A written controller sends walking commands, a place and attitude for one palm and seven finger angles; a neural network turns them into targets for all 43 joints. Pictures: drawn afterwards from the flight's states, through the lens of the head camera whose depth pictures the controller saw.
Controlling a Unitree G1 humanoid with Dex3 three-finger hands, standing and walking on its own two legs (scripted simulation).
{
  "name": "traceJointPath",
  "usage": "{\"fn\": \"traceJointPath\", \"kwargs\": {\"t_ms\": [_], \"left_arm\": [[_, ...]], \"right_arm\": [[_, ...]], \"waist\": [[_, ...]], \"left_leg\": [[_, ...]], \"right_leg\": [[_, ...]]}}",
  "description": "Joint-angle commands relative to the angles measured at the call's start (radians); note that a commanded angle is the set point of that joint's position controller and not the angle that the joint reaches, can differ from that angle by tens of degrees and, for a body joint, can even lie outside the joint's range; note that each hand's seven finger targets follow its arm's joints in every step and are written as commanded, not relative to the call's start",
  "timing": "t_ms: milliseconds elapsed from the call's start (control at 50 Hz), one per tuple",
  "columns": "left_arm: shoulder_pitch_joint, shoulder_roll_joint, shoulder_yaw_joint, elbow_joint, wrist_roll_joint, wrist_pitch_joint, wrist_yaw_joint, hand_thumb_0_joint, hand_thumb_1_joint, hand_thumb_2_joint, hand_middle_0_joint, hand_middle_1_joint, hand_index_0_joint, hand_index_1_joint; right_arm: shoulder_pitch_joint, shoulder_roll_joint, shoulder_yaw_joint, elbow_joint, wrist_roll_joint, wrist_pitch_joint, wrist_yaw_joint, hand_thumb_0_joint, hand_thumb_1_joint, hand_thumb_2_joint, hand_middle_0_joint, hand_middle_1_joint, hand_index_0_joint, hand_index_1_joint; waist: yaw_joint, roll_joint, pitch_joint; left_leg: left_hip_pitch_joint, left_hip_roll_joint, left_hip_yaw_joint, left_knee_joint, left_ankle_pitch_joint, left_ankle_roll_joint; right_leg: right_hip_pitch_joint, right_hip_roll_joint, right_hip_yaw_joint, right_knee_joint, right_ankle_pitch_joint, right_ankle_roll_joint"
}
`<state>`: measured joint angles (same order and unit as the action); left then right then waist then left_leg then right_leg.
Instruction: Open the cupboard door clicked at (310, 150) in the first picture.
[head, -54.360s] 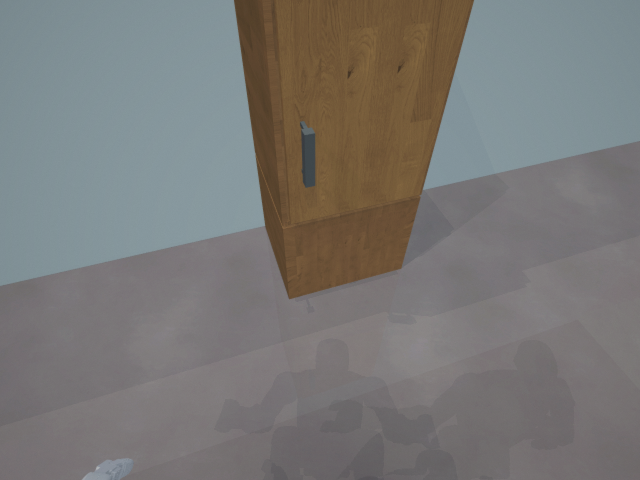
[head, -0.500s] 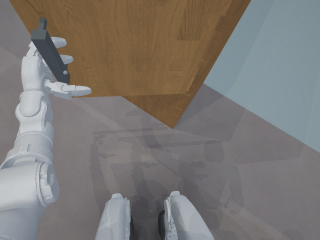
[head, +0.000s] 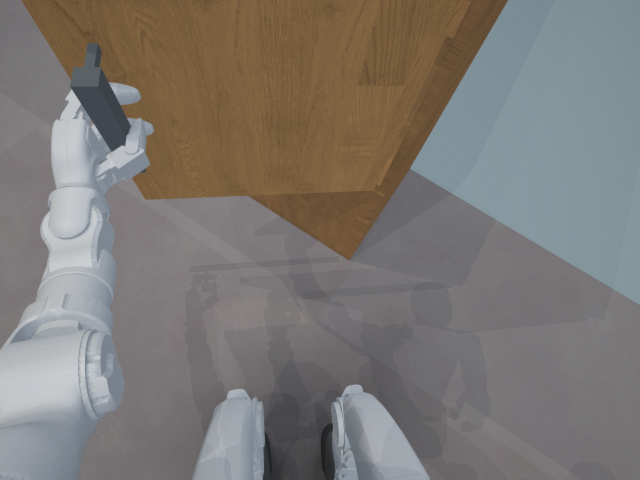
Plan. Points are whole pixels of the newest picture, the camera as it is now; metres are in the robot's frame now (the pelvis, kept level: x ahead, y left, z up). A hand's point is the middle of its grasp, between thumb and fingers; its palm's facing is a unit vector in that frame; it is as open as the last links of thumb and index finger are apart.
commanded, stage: pull the door open along its arc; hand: left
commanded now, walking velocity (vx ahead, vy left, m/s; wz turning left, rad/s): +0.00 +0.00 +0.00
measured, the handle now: (116, 113) +0.55 +0.22 +0.04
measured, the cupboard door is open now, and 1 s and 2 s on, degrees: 39 69 79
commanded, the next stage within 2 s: open thumb and fingers to let go in 1.20 s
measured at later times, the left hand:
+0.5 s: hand (141, 196) +0.44 +0.18 +0.03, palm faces +0.05 -1.00 -0.01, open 6.2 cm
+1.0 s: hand (212, 297) +0.32 +0.10 +0.03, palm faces +0.46 -0.89 +0.02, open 6.2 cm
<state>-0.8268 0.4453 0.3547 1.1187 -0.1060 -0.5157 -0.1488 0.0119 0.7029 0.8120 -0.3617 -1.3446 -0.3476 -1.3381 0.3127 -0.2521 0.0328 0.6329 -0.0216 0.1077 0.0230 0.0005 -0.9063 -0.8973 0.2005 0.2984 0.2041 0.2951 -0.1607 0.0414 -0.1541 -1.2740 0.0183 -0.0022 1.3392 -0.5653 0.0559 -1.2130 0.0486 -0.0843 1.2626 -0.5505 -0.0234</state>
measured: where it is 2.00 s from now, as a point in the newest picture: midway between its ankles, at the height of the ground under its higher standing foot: outside the picture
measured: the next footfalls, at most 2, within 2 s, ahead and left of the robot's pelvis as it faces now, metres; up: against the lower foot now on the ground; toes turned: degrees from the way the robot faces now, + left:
none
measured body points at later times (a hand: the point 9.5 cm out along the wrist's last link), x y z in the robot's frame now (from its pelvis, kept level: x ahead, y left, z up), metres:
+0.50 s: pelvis +0.01 +0.00 +0.02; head +0.15 +0.02 +0.45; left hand +0.43 +0.24 +0.03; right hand +0.07 -0.26 -0.10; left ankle +0.02 +0.08 -0.61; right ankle +0.02 -0.11 -0.61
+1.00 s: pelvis +0.01 -0.03 +0.02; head +0.09 -0.02 +0.46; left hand +0.29 +0.15 +0.04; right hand +0.18 -0.23 -0.09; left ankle +0.02 +0.08 -0.61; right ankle +0.02 -0.11 -0.61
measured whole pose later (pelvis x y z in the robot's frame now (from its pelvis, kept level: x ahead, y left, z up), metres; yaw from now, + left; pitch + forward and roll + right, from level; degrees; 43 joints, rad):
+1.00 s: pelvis +0.01 -0.03 +0.02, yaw +3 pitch +21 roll -1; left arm -0.01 -0.07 -0.06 0.38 0.05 -0.50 0.53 0.03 0.67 0.75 -0.30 -1.33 -0.35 -1.33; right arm 0.17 -0.17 0.00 0.57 -0.07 0.04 0.06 0.00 -0.91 -0.90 0.20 0.30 0.20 0.29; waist -0.02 0.01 -0.20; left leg -1.07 0.00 0.00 1.25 -0.55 0.02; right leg -1.03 0.03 -0.08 1.23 -0.57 -0.06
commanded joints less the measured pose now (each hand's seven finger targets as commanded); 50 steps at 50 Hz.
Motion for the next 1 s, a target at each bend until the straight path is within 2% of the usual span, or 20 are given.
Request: {"fn": "traceJointPath", "kwargs": {"t_ms": [0, 20, 80, 100, 120, 180, 300, 360, 420, 500, 520, 540, 560, 620, 660, 680, 760, 820, 880, 980], "left_arm": [[-0.397, 0.198, 0.015, -0.225, 0.004, -0.080, -0.023, 0.000, 0.900, 0.900, -0.400, -1.350, -0.400, -1.350], [-0.390, 0.183, 0.006, -0.229, 0.001, -0.083, -0.025, 0.000, 0.900, 0.900, -0.400, -1.350, -0.400, -1.350], [-0.388, 0.171, -0.002, -0.215, 0.001, -0.082, -0.028, 0.000, 0.900, 0.900, -0.400, -1.350, -0.400, -1.350], [-0.383, 0.254, 0.060, -0.200, 0.005, -0.081, -0.024, 0.000, 0.900, 0.900, -0.400, -1.350, -0.400, -1.350], [-0.362, 0.258, 0.060, -0.210, 0.007, -0.085, -0.027, 0.000, 0.900, 0.900, -0.400, -1.350, -0.400, -1.350], [-0.288, 0.203, 0.033, -0.252, -0.004, -0.091, -0.042, 0.000, 0.900, 0.900, -0.400, -1.350, -0.400, -1.350], [-0.083, 0.145, 0.016, -0.346, -0.047, -0.077, -0.058, 0.000, 0.900, 0.900, -0.400, -1.350, -0.400, -1.350], [0.063, 0.109, 0.000, -0.445, -0.065, -0.076, -0.056, 0.000, 0.900, 0.900, -0.400, -1.350, -0.400, -1.350], [0.222, 0.055, -0.029, -0.528, -0.083, -0.072, -0.047, 0.000, 0.900, 0.900, -0.400, -1.350, -0.400, -1.350], [0.337, 0.015, -0.046, -0.614, -0.089, -0.077, -0.022, 0.000, 0.900, 0.900, -0.400, -1.350, -0.400, -1.350], [0.350, -0.011, 0.050, -0.680, -0.146, -0.081, 0.082, 0.000, 0.900, 0.900, -0.400, -1.350, -0.400, -1.350], [0.416, -0.102, -0.016, -0.668, -0.131, -0.074, 0.148, 0.000, 0.900, 0.900, -0.400, -1.350, -0.400, -1.350], [0.447, -0.132, -0.035, -0.678, -0.125, -0.074, 0.185, 0.000, 0.900, 0.900, -0.400, -1.350, -0.400, -1.350], [0.504, -0.172, -0.042, -0.762, -0.084, -0.082, 0.330, 0.000, 0.900, 0.900, -0.400, -1.350, -0.400, -1.350], [0.551, -0.243, -0.121, -0.813, -0.023, -0.086, 0.406, 0.000, 0.900, 0.900, -0.400, -1.350, -0.400, -1.350], [0.574, -0.263, -0.152, -0.839, 0.007, -0.087, 0.433, 0.000, 0.900, 0.900, -0.400, -1.350, -0.400, -1.350], [0.622, -0.356, -0.261, -0.901, 0.088, -0.081, 0.546, 0.000, 0.900, 0.900, -0.400, -1.350, -0.400, -1.350], [0.664, -0.412, -0.325, -0.921, 0.127, -0.074, 0.611, 0.000, 0.900, 0.900, -0.400, -1.350, -0.400, -1.350], [0.686, -0.472, -0.380, -0.947, 0.155, -0.072, 0.670, 0.000, 0.900, 0.900, -0.400, -1.350, -0.400, -1.350], [0.742, -0.545, -0.489, -0.974, 0.214, -0.061, 0.703, 0.000, 0.900, 0.900, -0.400, -1.350, -0.400, -1.350]], "right_arm": [[0.168, -0.198, -0.066, -0.046, -0.006, -0.008, -0.015, 0.000, -0.900, -0.900, 0.200, 0.300, 0.200, 0.300], [0.166, -0.196, -0.068, -0.051, -0.004, -0.010, -0.015, 0.000, -0.900, -0.900, 0.200, 0.300, 0.200, 0.300], [0.161, -0.193, -0.066, -0.045, -0.004, -0.010, -0.013, 0.000, -0.900, -0.900, 0.200, 0.300, 0.200, 0.300], [0.166, -0.202, -0.063, -0.044, -0.006, -0.007, -0.017, 0.000, -0.900, -0.900, 0.200, 0.300, 0.200, 0.300], [0.167, -0.202, -0.063, -0.051, -0.005, -0.006, -0.017, 0.000, -0.900, -0.900, 0.200, 0.300, 0.200, 0.300], [0.151, -0.189, -0.065, -0.067, -0.001, -0.006, -0.013, 0.000, -0.900, -0.900, 0.200, 0.300, 0.200, 0.300], [0.126, -0.178, -0.072, -0.101, 0.017, -0.005, -0.004, 0.000, -0.900, -0.900, 0.200, 0.300, 0.200, 0.300], [0.109, -0.170, -0.077, -0.122, 0.025, -0.010, 0.001, 0.000, -0.900, -0.900, 0.200, 0.300, 0.200, 0.300], [0.090, -0.162, -0.082, -0.143, 0.032, -0.021, 0.005, 0.000, -0.900, -0.900, 0.200, 0.300, 0.200, 0.300], [0.055, -0.153, -0.087, -0.155, 0.036, -0.035, 0.005, 0.000, -0.900, -0.900, 0.200, 0.300, 0.200, 0.300], [0.040, -0.134, -0.085, -0.167, 0.027, -0.045, 0.000, 0.000, -0.900, -0.900, 0.200, 0.300, 0.200, 0.300], [0.029, -0.121, -0.082, -0.166, 0.023, -0.053, 0.005, 0.000, -0.900, -0.900, 0.200, 0.300, 0.200, 0.300], [0.022, -0.122, -0.083, -0.165, 0.020, -0.057, 0.009, 0.000, -0.900, -0.900, 0.200, 0.300, 0.200, 0.300], [0.007, -0.112, -0.085, -0.174, -0.003, -0.063, 0.017, 0.000, -0.900, -0.900, 0.200, 0.300, 0.200, 0.300], [-0.010, -0.099, -0.086, -0.177, -0.015, -0.064, 0.028, 0.000, -0.900, -0.900, 0.200, 0.300, 0.200, 0.300], [-0.017, -0.098, -0.087, -0.181, -0.022, -0.064, 0.033, 0.000, -0.900, -0.900, 0.200, 0.300, 0.200, 0.300], [-0.057, -0.084, -0.089, -0.189, -0.036, -0.065, 0.040, 0.000, -0.900, -0.900, 0.200, 0.300, 0.200, 0.300], [-0.083, -0.074, -0.088, -0.195, -0.042, -0.076, 0.038, 0.000, -0.900, -0.900, 0.200, 0.300, 0.200, 0.300], [-0.116, -0.057, -0.085, -0.189, -0.047, -0.093, 0.033, 0.000, -0.900, -0.900, 0.200, 0.300, 0.200, 0.300], [-0.155, -0.036, -0.074, -0.184, -0.057, -0.132, 0.021, 0.000, -0.900, -0.900, 0.200, 0.300, 0.200, 0.300]], "waist": [[-0.019, 0.120, -0.550], [-0.017, 0.149, -0.553], [-0.019, 0.141, -0.531], [-0.010, 0.120, -0.522], [-0.002, 0.132, -0.535], [0.021, 0.151, -0.580], [0.053, 0.084, -0.569], [0.082, 0.077, -0.572], [0.101, 0.050, -0.532], [0.106, 0.019, -0.453], [0.165, 0.045, -0.452], [0.152, 0.044, -0.432], [0.142, 0.026, -0.413], [0.162, -0.019, -0.429], [0.162, 0.005, -0.442], [0.165, 0.020, -0.452], [0.155, -0.025, -0.444], [0.149, -0.072, -0.417], [0.153, -0.061, -0.406], [0.134, -0.078, -0.357]], "left_leg": [[0.536, 0.014, -0.110, -0.144, 0.482, -0.042], [0.550, 0.014, -0.112, -0.142, 0.501, -0.044], [0.541, 0.014, -0.110, -0.143, 0.482, -0.045], [0.506, 0.013, -0.105, -0.142, 0.469, -0.041], [0.516, 0.012, -0.103, -0.143, 0.481, -0.040], [0.554, 0.012, -0.094, -0.148, 0.528, -0.045], [0.531, 0.007, -0.069, -0.177, 0.535, -0.040], [0.544, 0.006, -0.057, -0.195, 0.576, -0.041], [0.522, 0.003, -0.045, -0.214, 0.570, -0.040], [0.472, -0.001, -0.030, -0.226, 0.502, -0.038], [0.477, -0.003, -0.027, -0.240, 0.531, -0.046], [0.486, 0.000, -0.029, -0.244, 0.530, -0.056], [0.484, 0.003, -0.031, -0.238, 0.529, -0.060], [0.458, -0.002, -0.032, -0.230, 0.529, -0.062], [0.486, -0.001, -0.031, -0.226, 0.555, -0.067], [0.495, -0.001, -0.032, -0.224, 0.560, -0.069], [0.491, -0.007, -0.034, -0.225, 0.498, -0.062], [0.459, -0.017, -0.037, -0.233, 0.411, -0.054], [0.452, -0.026, -0.033, -0.239, 0.353, -0.052], [0.433, -0.033, -0.032, -0.240, 0.282, -0.045]], "right_leg": [[0.166, 0.012, 0.039, -0.131, 0.341, -0.008], [0.148, 0.012, 0.039, -0.125, 0.344, -0.011], [0.145, 0.012, 0.037, -0.131, 0.331, -0.009], [0.174, 0.012, 0.042, -0.130, 0.335, -0.009], [0.177, 0.015, 0.044, -0.124, 0.346, -0.010], [0.203, 0.011, 0.044, -0.127, 0.379, -0.010], [0.304, 0.013, 0.049, -0.152, 0.436, -0.004], [0.352, 0.012, 0.051, -0.159, 0.479, -0.004], [0.391, 0.012, 0.053, -0.169, 0.496, -0.005], [0.398, 0.006, 0.057, -0.176, 0.479, 0.001], [0.405, 0.006, 0.045, -0.170, 0.481, -0.002], [0.381, 0.005, 0.036, -0.169, 0.459, 0.001], [0.363, 0.002, 0.033, -0.165, 0.450, 0.001], [0.394, 0.000, 0.033, -0.144, 0.470, -0.001], [0.383, -0.008, 0.035, -0.136, 0.481, -0.003], [0.382, -0.011, 0.035, -0.131, 0.478, -0.005], [0.395, -0.014, 0.036, -0.143, 0.459, -0.007], [0.415, -0.015, 0.038, -0.164, 0.418, -0.008], [0.420, -0.021, 0.041, -0.181, 0.378, -0.008], [0.410, -0.029, 0.049, -0.214, 0.321, -0.010]]}}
